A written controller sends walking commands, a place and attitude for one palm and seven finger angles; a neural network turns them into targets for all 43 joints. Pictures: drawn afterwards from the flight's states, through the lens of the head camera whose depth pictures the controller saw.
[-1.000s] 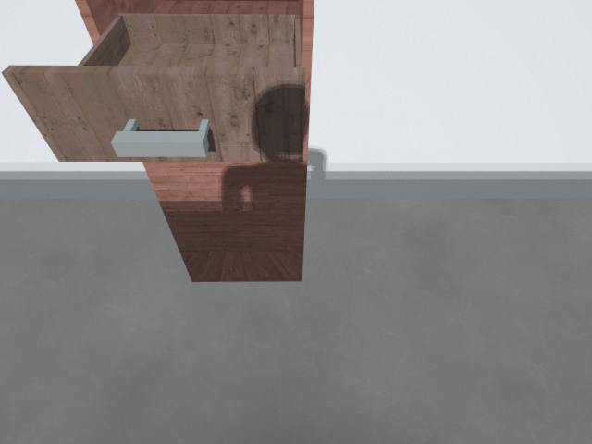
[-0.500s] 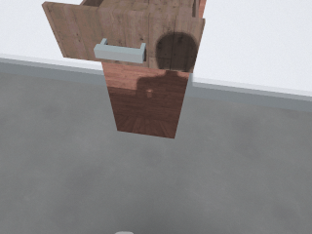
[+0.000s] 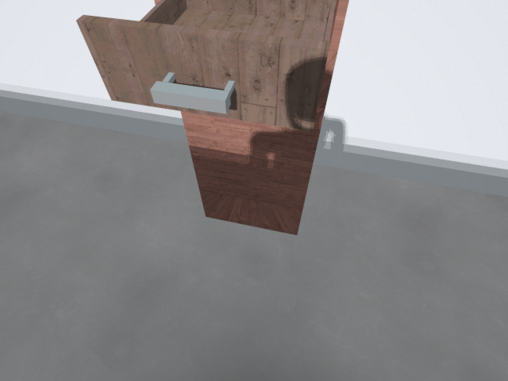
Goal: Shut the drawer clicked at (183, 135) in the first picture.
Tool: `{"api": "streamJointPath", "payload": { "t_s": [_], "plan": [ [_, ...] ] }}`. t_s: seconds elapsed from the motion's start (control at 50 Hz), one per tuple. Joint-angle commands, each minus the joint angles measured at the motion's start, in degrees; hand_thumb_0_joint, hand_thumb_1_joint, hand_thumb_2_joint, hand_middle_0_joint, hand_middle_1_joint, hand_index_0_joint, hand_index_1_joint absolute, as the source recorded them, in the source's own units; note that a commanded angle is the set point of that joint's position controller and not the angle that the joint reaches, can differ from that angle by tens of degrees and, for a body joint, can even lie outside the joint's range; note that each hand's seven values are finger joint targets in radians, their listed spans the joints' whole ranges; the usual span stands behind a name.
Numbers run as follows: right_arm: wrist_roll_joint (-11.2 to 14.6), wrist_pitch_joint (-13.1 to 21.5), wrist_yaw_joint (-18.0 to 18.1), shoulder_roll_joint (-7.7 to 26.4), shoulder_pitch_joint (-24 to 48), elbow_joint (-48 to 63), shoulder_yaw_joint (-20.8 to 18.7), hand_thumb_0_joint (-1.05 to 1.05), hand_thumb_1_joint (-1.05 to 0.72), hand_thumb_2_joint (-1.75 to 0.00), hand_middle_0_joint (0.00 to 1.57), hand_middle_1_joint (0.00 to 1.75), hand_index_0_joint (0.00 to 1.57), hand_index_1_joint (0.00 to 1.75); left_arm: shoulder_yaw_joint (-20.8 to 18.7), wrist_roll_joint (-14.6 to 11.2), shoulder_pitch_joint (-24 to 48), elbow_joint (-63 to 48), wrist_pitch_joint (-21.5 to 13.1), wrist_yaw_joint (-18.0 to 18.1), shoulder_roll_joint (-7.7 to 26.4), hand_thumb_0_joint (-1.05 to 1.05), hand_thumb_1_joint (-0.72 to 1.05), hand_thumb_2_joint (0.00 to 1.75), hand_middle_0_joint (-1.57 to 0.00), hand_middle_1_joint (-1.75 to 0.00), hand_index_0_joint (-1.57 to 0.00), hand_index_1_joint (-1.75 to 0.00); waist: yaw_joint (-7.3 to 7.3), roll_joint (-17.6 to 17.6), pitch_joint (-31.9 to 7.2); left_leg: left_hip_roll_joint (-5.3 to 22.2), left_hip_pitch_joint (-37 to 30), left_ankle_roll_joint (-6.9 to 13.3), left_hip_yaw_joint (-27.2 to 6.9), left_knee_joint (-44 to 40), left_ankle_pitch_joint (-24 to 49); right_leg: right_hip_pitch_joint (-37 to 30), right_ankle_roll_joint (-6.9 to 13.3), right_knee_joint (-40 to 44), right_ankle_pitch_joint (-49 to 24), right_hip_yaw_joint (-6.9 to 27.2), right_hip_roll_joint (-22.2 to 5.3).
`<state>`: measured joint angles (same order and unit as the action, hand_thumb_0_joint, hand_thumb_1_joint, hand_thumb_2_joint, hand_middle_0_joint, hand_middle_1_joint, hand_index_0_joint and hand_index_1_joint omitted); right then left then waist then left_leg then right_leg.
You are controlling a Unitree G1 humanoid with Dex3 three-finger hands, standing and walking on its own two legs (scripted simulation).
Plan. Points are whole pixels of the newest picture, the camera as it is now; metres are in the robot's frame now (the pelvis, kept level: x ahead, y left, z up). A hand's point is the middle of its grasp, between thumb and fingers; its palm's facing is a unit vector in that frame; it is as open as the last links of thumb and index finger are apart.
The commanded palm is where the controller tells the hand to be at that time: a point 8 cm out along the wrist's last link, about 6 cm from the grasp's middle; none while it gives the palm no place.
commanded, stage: stand and wait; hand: left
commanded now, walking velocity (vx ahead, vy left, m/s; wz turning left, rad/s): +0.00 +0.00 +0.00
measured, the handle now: (195, 89) +0.51 +0.12 +0.18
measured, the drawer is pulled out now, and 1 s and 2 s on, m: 0.29 0.29 0.29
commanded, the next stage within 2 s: look at it before walking up in 0.34 s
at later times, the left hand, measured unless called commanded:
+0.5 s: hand out of the picture +0.02 +0.17 -0.17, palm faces +0.06 -0.98 -0.21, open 7.4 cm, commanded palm none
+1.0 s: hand out of the picture +0.03 +0.17 -0.17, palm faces +0.03 -0.98 -0.19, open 7.3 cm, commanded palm none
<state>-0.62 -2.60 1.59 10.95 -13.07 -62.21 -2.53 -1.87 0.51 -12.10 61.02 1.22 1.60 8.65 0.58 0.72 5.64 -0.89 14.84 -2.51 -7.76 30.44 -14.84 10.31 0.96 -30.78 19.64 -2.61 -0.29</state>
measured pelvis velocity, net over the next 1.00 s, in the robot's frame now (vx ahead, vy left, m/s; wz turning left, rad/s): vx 0.02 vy -0.01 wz -0.01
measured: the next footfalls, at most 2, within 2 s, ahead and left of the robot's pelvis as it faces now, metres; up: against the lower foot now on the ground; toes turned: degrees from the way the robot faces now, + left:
none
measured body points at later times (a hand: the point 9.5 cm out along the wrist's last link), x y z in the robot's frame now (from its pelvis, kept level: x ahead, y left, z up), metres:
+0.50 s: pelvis +0.01 -0.01 +0.01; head +0.04 -0.01 +0.45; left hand +0.02 +0.22 -0.15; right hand +0.05 -0.24 -0.15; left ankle +0.02 +0.15 -0.73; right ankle -0.03 -0.11 -0.73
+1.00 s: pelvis +0.02 -0.01 +0.01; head +0.04 +0.00 +0.46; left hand +0.03 +0.22 -0.15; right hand +0.00 -0.23 -0.15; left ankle +0.02 +0.15 -0.73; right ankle -0.03 -0.11 -0.73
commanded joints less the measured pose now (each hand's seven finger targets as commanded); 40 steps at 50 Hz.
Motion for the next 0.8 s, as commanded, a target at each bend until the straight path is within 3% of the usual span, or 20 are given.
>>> {"api": "streamJointPath", "payload": {
  "t_s": [0.0,0.06,0.14,0.18,0.22,0.28,0.38,0.44,0.48,0.76,0.78],
  "plan": [
    [-0.36,1.11,0.40,6.59,-2.69,2.91,-1.38,0.00,-0.90,-0.90,0.20,0.30,0.20,0.30,-2.92,-0.13,-2.46,-3.31,-0.44,0.98,9.29,0.00,0.90,0.90,-0.20,-0.30,-0.20,-0.30,-0.04,2.73,-4.98,6.09,0.39,4.88,-4.22,-2.69,18.92,-2.10,1.31,1.37,-13.82,1.65,-6.23],
    [-0.42,1.33,0.87,6.75,-2.43,3.15,-1.14,0.00,-0.90,-0.90,0.20,0.30,0.20,0.30,-2.64,-0.17,-3.51,-2.80,-0.50,0.95,7.92,0.00,0.90,0.90,-0.20,-0.30,-0.20,-0.30,-0.72,4.20,-5.31,7.47,1.34,6.57,-8.27,-5.70,16.76,-3.33,0.27,2.07,-8.23,1.10,-4.07],
    [-0.35,1.33,0.66,4.44,-1.78,3.08,-0.54,0.00,-0.90,-0.90,0.20,0.30,0.20,0.30,-2.29,-0.08,-3.77,-1.81,-1.08,0.69,8.71,0.00,0.90,0.90,-0.20,-0.30,-0.20,-0.30,-0.49,-1.01,-4.13,2.95,1.29,3.29,-1.15,-2.37,11.15,-3.58,2.08,8.16,-11.28,5.22,-8.06],
    [-0.29,1.41,0.59,3.53,-2.69,2.51,-0.30,0.00,-0.90,-0.90,0.20,0.30,0.20,0.30,-2.00,-0.15,-2.81,-1.86,-1.37,0.59,8.76,0.00,0.90,0.90,-0.20,-0.30,-0.20,-0.30,0.25,-3.39,-4.29,2.83,-2.33,2.66,0.73,-1.79,13.03,-1.68,2.56,8.92,-13.63,5.03,-8.55],
    [-0.29,1.55,0.60,4.08,-2.95,1.90,-0.14,0.00,-0.90,-0.90,0.20,0.30,0.20,0.30,-1.83,-0.23,-2.48,-1.78,-1.39,0.55,8.72,0.00,0.90,0.90,-0.20,-0.30,-0.20,-0.30,0.40,-0.96,-4.03,3.82,-3.15,2.86,-0.38,-3.33,15.71,-1.78,1.69,7.82,-14.84,3.73,-7.06],
    [-0.12,1.83,0.82,4.24,-2.07,1.62,0.15,0.00,-0.90,-0.90,0.20,0.30,0.20,0.30,-1.44,-0.32,-4.03,-1.00,-1.53,0.55,8.29,0.00,0.90,0.90,-0.20,-0.30,-0.20,-0.30,-0.39,-2.23,-3.26,4.43,-3.37,3.31,-0.81,-4.37,17.04,-2.95,1.04,8.56,-16.21,3.28,-5.86],
    [-0.07,1.98,0.88,4.37,-2.05,0.88,0.48,0.00,-0.90,-0.90,0.20,0.30,0.20,0.30,-1.09,-0.30,-4.34,-0.51,-1.57,0.39,8.25,0.00,0.90,0.90,-0.20,-0.30,-0.20,-0.30,-0.32,-1.43,-1.63,4.53,-3.81,3.09,-0.24,-6.17,15.22,-2.70,0.89,10.59,-13.98,3.52,-5.49],
    [-0.18,2.19,0.92,4.55,-2.00,0.51,0.71,0.00,-0.90,-0.90,0.20,0.30,0.20,0.30,-0.95,-0.35,-4.63,-0.08,-1.65,0.36,8.09,0.00,0.90,0.90,-0.20,-0.30,-0.20,-0.30,-0.36,-0.06,-2.61,4.56,-4.36,2.94,-0.20,-6.47,16.26,-3.55,0.97,10.70,-15.22,3.87,-5.69],
    [-0.06,2.31,1.04,4.41,-2.48,0.44,0.76,0.00,-0.90,-0.90,0.20,0.30,0.20,0.30,-0.92,-0.39,-5.06,-0.23,-1.75,0.35,8.19,0.00,0.90,0.90,-0.20,-0.30,-0.20,-0.30,-0.47,-1.76,-3.07,4.72,-4.94,3.02,0.14,-6.47,16.71,-4.16,0.96,11.11,-15.97,3.54,-5.34],
    [-0.17,2.56,1.32,3.73,-5.36,-0.81,1.02,0.00,-0.90,-0.90,0.20,0.30,0.20,0.30,-0.78,-0.53,-6.07,0.17,-1.66,0.35,7.67,0.00,0.90,0.90,-0.20,-0.30,-0.20,-0.30,-0.43,0.31,-2.21,4.75,-4.14,2.66,0.67,-7.10,17.11,-5.20,1.34,11.80,-16.37,3.65,-5.18],
    [-0.07,2.59,1.37,3.38,-5.75,-0.79,1.01,0.00,-0.90,-0.90,0.20,0.30,0.20,0.30,-0.75,-0.51,-6.18,-0.05,-1.62,0.34,7.42,0.00,0.90,0.90,-0.20,-0.30,-0.20,-0.30,-0.48,-1.16,-2.16,4.87,-4.02,2.86,0.70,-7.17,16.61,-5.14,1.33,12.17,-15.21,3.48,-4.69]
  ]
}}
